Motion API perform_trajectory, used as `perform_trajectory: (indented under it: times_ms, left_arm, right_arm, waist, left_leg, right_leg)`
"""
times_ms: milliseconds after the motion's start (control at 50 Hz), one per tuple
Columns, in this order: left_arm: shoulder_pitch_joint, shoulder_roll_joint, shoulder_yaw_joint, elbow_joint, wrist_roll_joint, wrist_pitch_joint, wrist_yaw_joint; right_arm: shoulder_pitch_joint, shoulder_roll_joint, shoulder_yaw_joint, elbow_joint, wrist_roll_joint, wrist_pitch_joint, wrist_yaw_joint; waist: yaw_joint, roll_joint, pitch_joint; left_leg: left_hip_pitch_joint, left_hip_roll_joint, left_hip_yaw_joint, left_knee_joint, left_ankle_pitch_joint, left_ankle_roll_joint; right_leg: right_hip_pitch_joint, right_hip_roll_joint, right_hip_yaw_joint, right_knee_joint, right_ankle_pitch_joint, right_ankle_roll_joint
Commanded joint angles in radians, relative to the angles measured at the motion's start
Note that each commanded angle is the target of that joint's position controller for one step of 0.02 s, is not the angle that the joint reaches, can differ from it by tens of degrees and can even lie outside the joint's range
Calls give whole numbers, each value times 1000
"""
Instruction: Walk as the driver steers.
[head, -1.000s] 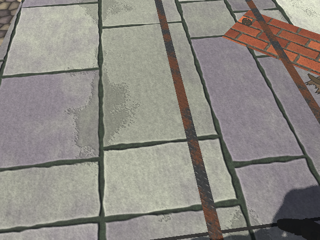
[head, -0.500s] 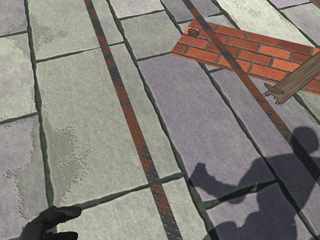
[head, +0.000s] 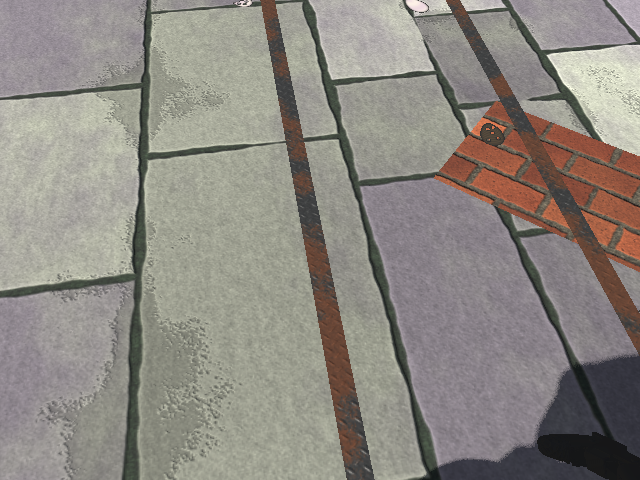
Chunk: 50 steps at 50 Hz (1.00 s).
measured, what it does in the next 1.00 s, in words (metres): walks ahead, turning left: right foot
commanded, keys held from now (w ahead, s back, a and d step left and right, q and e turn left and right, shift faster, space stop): w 0.20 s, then w+q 0.80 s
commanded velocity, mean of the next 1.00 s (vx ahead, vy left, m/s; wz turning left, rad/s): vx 0.50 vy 0.00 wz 0.34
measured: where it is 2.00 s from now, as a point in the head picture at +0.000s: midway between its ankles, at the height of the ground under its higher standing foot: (261, 303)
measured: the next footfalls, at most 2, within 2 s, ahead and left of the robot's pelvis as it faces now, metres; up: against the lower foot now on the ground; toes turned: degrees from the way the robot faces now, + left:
right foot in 0.50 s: +0.44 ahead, -0.13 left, +0.00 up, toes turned +7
left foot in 1.02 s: +0.63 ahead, +0.20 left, +0.00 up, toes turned +28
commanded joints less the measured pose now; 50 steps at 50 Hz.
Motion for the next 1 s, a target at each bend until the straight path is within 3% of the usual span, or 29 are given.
perform_trajectory:
  times_ms: [20, 40, 60, 80, 100, 120, 140, 180, 260, 320, 400, 460, 480, 500, 520, 540, 560, 580, 600, 620, 640, 700, 780, 860, 920, 960, 980, 1000]
  left_arm:
    - [39, 63, -2, -93, 20, -18, 6]
    - [72, 30, -15, -74, 11, -38, 0]
    - [-13, 136, 12, -90, -14, -54, -7]
    - [-100, 143, 14, -116, -28, -62, -10]
    - [-144, 130, 13, -125, -17, -62, -6]
    - [-146, 124, 20, -122, -1, -53, -2]
    - [-119, 103, 18, -113, 2, -41, -2]
    - [-99, 67, 11, -106, 6, -23, 1]
    - [-245, 51, 5, -155, 22, -26, 4]
    - [-358, 33, -4, -179, 16, -41, -8]
    - [-459, 54, -2, -210, 3, -57, -27]
    - [-403, 100, 15, -198, 1, -70, -30]
    - [-315, 124, 29, -171, 3, -73, -25]
    - [-176, 171, 49, -144, 16, -77, -17]
    - [-47, 262, 72, -130, 33, -70, -8]
    - [-12, 241, 68, -115, 26, -58, -14]
    - [-68, 157, 44, -126, 19, -57, -15]
    - [-124, 117, 31, -132, 17, -55, -13]
    - [-183, 87, 22, -129, 19, -55, -15]
    - [-223, 61, 15, -126, 23, -58, -15]
    - [-246, 61, 16, -120, 27, -61, -15]
    - [-253, 84, 30, -97, 29, -76, -10]
    - [-234, 117, 42, -70, 28, -70, 0]
    - [-185, 153, 53, -46, 15, -53, 8]
    - [-154, 177, 63, -26, -2, -33, 7]
    - [-163, 204, 72, -26, -13, -20, 9]
    - [-171, 219, 76, -28, -19, -13, 11]
    - [-189, 221, 76, -32, -24, -4, 12]
  right_arm:
    - [386, -300, -100, 32, -24, -5, -22]
    - [420, -262, -92, 51, -2, 4, -20]
    - [370, -201, -72, 44, 9, 7, -22]
    - [307, -174, -63, 33, 4, 10, -26]
    - [246, -151, -56, 30, -5, 8, -24]
    - [208, -120, -47, 24, -15, 3, -22]
    - [189, -114, -45, 24, -21, 0, -20]
    - [189, -125, -51, 37, -13, -13, -19]
    - [242, -163, -63, 70, -4, -9, -36]
    - [294, -186, -70, 91, 7, 2, -49]
    - [363, -196, -76, 119, 20, 19, -58]
    - [354, -206, -84, 121, 17, 33, -65]
    - [350, -189, -79, 119, 15, 37, -66]
    - [349, -140, -61, 106, 5, 36, -63]
    - [414, -53, -36, 70, -2, 26, -62]
    - [451, -55, -32, 54, 19, 13, -61]
    - [399, -158, -60, 58, 37, 12, -62]
    - [335, -172, -68, 45, 37, 16, -63]
    - [313, -159, -70, 42, 29, 22, -64]
    - [308, -145, -75, 41, 22, 33, -63]
    - [318, -123, -74, 38, 23, 45, -60]
    - [288, -86, -71, 12, 19, 69, -57]
    - [204, -71, -64, -25, 15, 67, -40]
    - [68, -56, -52, -75, 13, 62, -14]
    - [12, -70, -54, -114, 13, 66, 0]
    - [33, -97, -67, -126, 10, 70, 4]
    - [90, -120, -81, -118, 10, 74, 3]
    - [222, -156, -105, -86, 13, 77, -1]
  waist:
    - [-187, 95, -346]
    - [-186, 248, -442]
    - [-200, 152, -301]
    - [-182, 99, -179]
    - [-150, 37, -89]
    - [-117, 42, -51]
    - [-89, 62, -42]
    - [-67, 60, -34]
    - [-92, 24, 14]
    - [-130, 23, 29]
    - [-153, 38, 38]
    - [-103, 69, 12]
    - [-58, 66, -33]
    - [4, 29, -146]
    - [18, -172, -313]
    - [8, -362, -382]
    - [14, -232, -244]
    - [1, -177, -146]
    - [-27, -139, -81]
    - [-53, -153, -39]
    - [-73, -169, -20]
    - [-87, -122, 5]
    - [-70, -90, 27]
    - [-20, -68, 67]
    - [-14, -71, 85]
    - [-48, -95, 52]
    - [-87, -111, 7]
    - [-167, -98, -62]
  left_leg:
    - [800, 274, -385, 34, -9, 194]
    - [931, 381, -735, -119, -169, 291]
    - [834, 347, -654, -161, -285, 242]
    - [691, 307, -515, -183, -276, 203]
    - [540, 265, -419, -221, -205, 184]
    - [438, 231, -354, -253, -131, 168]
    - [373, 213, -317, -283, -91, 168]
    - [309, 202, -255, -329, -18, 185]
    - [297, 168, -178, -362, 51, 176]
    - [293, 136, -141, -350, 27, 147]
    - [363, 174, -204, -283, -34, 133]
    - [401, 197, -260, -189, -21, 103]
    - [382, 163, -245, -102, 41, 82]
    - [299, 98, -203, 103, 22, 49]
    - [-11, -35, -92, 464, -251, -19]
    - [-217, -65, -115, 683, -583, -38]
    - [-289, -5, -162, 778, -521, -34]
    - [-296, 33, -137, 781, -436, -32]
    - [-261, 64, -125, 745, -365, -38]
    - [-225, 91, -129, 703, -315, -42]
    - [-179, 107, -123, 685, -283, -47]
    - [-187, 119, -117, 634, -201, -64]
    - [-201, 113, -95, 423, -24, -70]
    - [-177, 96, -24, 245, 45, -51]
    - [-183, 79, 8, 178, -28, -18]
    - [-102, 30, 57, 159, -126, 18]
    - [-10, -10, 89, 158, -173, 41]
    - [167, -61, 115, 107, -149, 72]
  right_leg:
    - [-476, -67, 1, 674, 479, -32]
    - [-705, 40, 87, 899, -135, -2]
    - [-814, -25, 147, 976, -123, -14]
    - [-835, -76, 114, 953, -37, -23]
    - [-806, -115, 89, 884, 39, -20]
    - [-750, -146, 94, 822, 91, -17]
    - [-692, -157, 96, 798, 122, -10]
    - [-659, -165, 84, 747, 155, 7]
    - [-706, -160, 75, 507, 357, 38]
    - [-640, -114, 57, 304, 496, 49]
    - [-596, -82, 77, 180, 496, 45]
    - [-480, -69, 76, 125, 393, 15]
    - [-349, -61, 59, 95, 368, -9]
    - [-120, -129, 108, 124, 368, -54]
    - [252, -362, 404, 123, 296, -157]
    - [329, -465, 727, -7, 81, -239]
    - [216, -430, 639, -42, -27, -203]
    - [95, -394, 498, -58, 13, -169]
    - [-20, -350, 395, -91, 99, -155]
    - [-99, -318, 311, -123, 172, -145]
    - [-159, -302, 249, -153, 220, -142]
    - [-198, -302, 126, -203, 360, -166]
    - [-160, -286, -16, -219, 455, -161]
    - [-103, -298, -106, -217, 471, -147]
    - [-7, -326, -139, -170, 540, -126]
    - [33, -330, -172, -65, 811, -106]
    - [38, -323, -190, 39, 979, -95]
    - [-1, -295, -219, 222, 1065, -73]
